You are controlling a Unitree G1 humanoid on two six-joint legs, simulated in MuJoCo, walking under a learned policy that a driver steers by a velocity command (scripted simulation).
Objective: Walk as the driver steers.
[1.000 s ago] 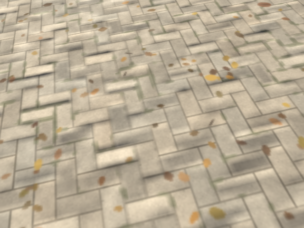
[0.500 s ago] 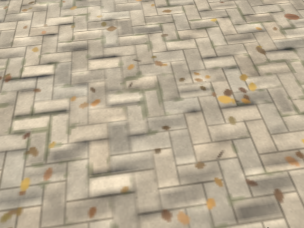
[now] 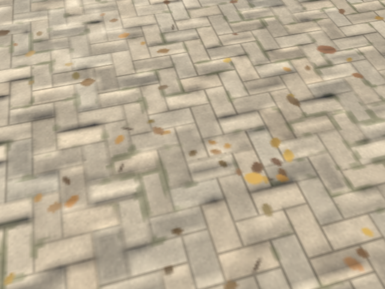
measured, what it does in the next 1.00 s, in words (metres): walks ahead, turning left: right foot, then left foot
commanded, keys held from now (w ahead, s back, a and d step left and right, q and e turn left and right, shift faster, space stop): w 0.18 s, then w+q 0.82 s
